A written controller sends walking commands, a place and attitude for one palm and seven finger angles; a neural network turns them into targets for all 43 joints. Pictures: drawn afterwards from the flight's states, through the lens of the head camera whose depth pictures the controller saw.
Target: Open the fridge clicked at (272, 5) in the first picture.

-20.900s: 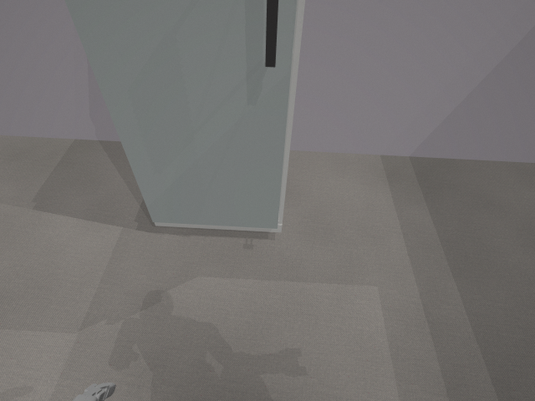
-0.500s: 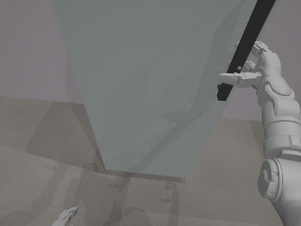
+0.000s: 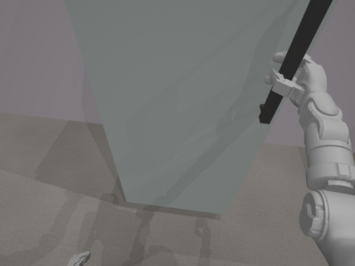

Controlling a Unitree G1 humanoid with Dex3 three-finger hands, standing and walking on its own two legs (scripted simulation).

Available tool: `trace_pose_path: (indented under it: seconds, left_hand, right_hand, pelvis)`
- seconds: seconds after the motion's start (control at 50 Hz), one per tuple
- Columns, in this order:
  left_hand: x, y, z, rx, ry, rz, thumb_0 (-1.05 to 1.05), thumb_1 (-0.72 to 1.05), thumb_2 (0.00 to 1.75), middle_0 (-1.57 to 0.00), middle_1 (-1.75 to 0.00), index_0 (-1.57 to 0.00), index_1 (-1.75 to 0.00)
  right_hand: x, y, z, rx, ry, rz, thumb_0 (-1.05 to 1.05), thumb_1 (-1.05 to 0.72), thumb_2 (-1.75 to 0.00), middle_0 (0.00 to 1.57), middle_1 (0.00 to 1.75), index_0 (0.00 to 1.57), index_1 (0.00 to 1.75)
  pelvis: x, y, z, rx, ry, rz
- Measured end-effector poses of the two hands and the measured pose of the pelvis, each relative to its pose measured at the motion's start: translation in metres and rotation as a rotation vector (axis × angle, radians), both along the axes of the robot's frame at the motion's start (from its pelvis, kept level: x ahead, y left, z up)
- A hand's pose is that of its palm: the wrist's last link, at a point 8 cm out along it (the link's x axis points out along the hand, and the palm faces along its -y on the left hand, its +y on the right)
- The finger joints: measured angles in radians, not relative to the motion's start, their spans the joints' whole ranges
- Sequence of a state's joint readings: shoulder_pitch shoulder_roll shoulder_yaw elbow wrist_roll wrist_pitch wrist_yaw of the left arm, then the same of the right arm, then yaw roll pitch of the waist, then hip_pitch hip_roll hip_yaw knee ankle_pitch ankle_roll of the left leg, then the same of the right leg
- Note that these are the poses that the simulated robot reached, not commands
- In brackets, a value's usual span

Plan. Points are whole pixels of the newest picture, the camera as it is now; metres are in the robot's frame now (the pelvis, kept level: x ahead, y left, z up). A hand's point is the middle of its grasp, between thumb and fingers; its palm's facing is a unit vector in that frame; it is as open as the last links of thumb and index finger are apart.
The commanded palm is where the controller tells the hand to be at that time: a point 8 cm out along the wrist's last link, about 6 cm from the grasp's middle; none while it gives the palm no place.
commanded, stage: grip the handle and tug to test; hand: right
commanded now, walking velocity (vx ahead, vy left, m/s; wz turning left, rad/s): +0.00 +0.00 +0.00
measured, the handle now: (288, 58) +0.51 -0.18 +0.25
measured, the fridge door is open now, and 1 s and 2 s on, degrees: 0 0 19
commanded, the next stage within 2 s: pull the door a little, standing still in 0.68 s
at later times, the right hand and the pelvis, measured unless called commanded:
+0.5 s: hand (277, 82) +0.46 -0.15 +0.22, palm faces +0.04 +1.00 +0.00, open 5.8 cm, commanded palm +0.41 -0.21 +0.22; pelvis +0.00 +0.01 +0.00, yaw +1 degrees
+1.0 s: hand (278, 84) +0.45 -0.15 +0.22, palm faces +0.03 +1.00 +0.00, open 6.0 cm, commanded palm +0.40 -0.20 +0.22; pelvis +0.04 +0.01 +0.00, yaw +1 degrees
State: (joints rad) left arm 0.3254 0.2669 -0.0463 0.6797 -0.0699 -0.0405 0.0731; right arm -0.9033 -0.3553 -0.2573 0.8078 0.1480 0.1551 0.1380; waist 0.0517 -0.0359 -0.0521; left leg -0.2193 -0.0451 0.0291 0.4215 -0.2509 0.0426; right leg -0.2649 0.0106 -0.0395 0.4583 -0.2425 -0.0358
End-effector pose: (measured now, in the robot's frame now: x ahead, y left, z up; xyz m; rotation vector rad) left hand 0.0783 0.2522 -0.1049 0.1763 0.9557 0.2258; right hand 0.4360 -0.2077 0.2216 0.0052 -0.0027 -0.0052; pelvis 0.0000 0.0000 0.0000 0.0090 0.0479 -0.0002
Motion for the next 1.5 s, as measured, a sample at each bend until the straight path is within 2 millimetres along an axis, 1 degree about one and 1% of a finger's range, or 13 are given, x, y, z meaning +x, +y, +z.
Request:
trace_pose_path:
  seconds: [0.18, 0.34, 0.48, 0.58, 0.7, 0.84, 0.96, 1.06, 1.16, 1.26, 1.38, 1.44, 1.5]
  left_hand:
    - [0.006, 0.006, 0.002, 0.005, -0.022, -0.005, 0.01, 0.90, 0.90, -0.21, -0.30, -0.20, -0.30]
    - [0.001, 0.011, 0.002, 0.005, -0.018, 0.002, 0.01, 0.90, 0.90, -0.21, -0.30, -0.20, -0.30]
    - [-0.002, 0.015, 0.002, -0.006, -0.022, 0.030, 0.01, 0.90, 0.90, -0.21, -0.30, -0.20, -0.30]
    - [0.005, 0.017, 0.003, -0.014, -0.035, 0.043, 0.01, 0.90, 0.90, -0.21, -0.30, -0.20, -0.30]
    - [0.029, 0.018, 0.010, -0.021, -0.079, 0.051, 0.02, 0.90, 0.90, -0.20, -0.30, -0.20, -0.30]
    - [0.072, 0.015, 0.020, -0.026, -0.140, 0.022, 0.02, 0.90, 0.90, -0.20, -0.30, -0.20, -0.30]
    - [0.106, 0.006, 0.021, -0.023, -0.147, -0.050, 0.01, 0.90, 0.90, -0.20, -0.30, -0.20, -0.30]
    - [0.124, -0.006, 0.025, -0.058, -0.171, -0.063, 0.01, 0.90, 0.90, -0.20, -0.30, -0.20, -0.30]
    - [0.140, -0.015, 0.029, -0.089, -0.204, -0.067, 0.02, 0.90, 0.90, -0.20, -0.30, -0.20, -0.30]
    - [0.157, -0.017, 0.029, -0.103, -0.222, -0.069, 0.02, 0.90, 0.90, -0.21, -0.30, -0.20, -0.30]
    - [0.178, -0.018, 0.040, -0.117, -0.227, -0.071, 0.02, 0.90, 0.90, -0.20, -0.30, -0.20, -0.30]
    - [0.190, -0.016, 0.049, -0.079, -0.241, -0.111, 0.02, 0.90, 0.90, -0.20, -0.30, -0.20, -0.30]
    - [0.197, -0.011, 0.054, -0.047, -0.229, -0.137, 0.02, 0.90, 0.90, -0.20, -0.30, -0.20, -0.30]
  right_hand:
    - [0.000, 0.001, 0.001, 0.002, 0.022, -0.020, 0.01, -0.67, -0.83, 0.40, 1.40, 0.42, 1.39]
    - [-0.001, 0.002, 0.001, 0.001, 0.021, -0.025, 0.01, -0.67, -0.83, 0.39, 1.40, 0.41, 1.39]
    - [-0.002, 0.003, 0.000, -0.004, 0.006, -0.032, 0.01, -0.69, -0.81, 0.38, 1.40, 0.38, 1.40]
    - [-0.003, 0.003, -0.001, 0.002, -0.014, -0.028, 0.01, -0.70, -0.78, 0.35, 1.40, 0.35, 1.40]
    - [-0.006, 0.002, -0.002, 0.007, -0.034, -0.016, 0.01, -0.71, -0.75, 0.33, 1.40, 0.33, 1.40]
    - [-0.009, 0.002, -0.002, -0.001, -0.030, -0.005, 0.01, -0.72, -0.74, 0.32, 1.40, 0.32, 1.38]
    - [-0.009, 0.002, -0.001, -0.002, -0.016, -0.020, 0.01, -0.71, -0.76, 0.33, 1.40, 0.33, 1.38]
    - [-0.012, 0.004, 0.000, -0.017, -0.004, -0.038, 0.01, -0.72, -0.76, 0.32, 1.39, 0.31, 1.39]
    - [-0.018, 0.004, -0.001, -0.027, -0.024, -0.029, 0.00, -0.72, -0.75, 0.32, 1.38, 0.27, 1.39]
    - [-0.031, 0.005, -0.004, -0.040, -0.071, -0.011, -0.01, -0.72, -0.75, 0.32, 1.37, 0.24, 1.36]
    - [-0.065, 0.010, -0.001, -0.057, -0.056, 0.003, -0.01, -0.71, -0.73, 0.31, 1.32, 0.22, 1.34]
    - [-0.074, 0.010, 0.004, -0.188, -0.123, -0.016, 0.00, -0.62, -0.72, 0.33, 1.31, 0.23, 1.34]
    - [-0.081, 0.011, 0.004, -0.243, -0.192, -0.045, -0.01, -0.55, -0.73, 0.37, 1.33, 0.27, 1.36]
  pelvis:
    - [-0.004, 0.004, 0.000, -0.002, 0.002, -0.003]
    - [-0.005, 0.009, 0.000, -0.004, 0.004, -0.001]
    - [-0.001, 0.011, 0.001, -0.007, -0.001, 0.016]
    - [0.006, 0.012, 0.001, -0.009, -0.004, 0.032]
    - [0.018, 0.012, 0.002, -0.011, -0.005, 0.050]
    - [0.032, 0.011, 0.002, -0.015, 0.001, 0.054]
    - [0.037, 0.010, 0.001, -0.010, 0.010, 0.024]
    - [0.045, 0.008, 0.006, -0.017, 0.010, 0.032]
    - [0.059, 0.007, 0.006, -0.021, 0.009, 0.062]
    - [0.073, 0.008, 0.003, -0.021, 0.017, 0.083]
    - [0.094, 0.007, 0.015, -0.021, 0.017, 0.115]
    - [0.100, 0.009, 0.020, -0.013, 0.006, 0.098]
    - [0.101, 0.012, 0.023, -0.005, 0.000, 0.076]
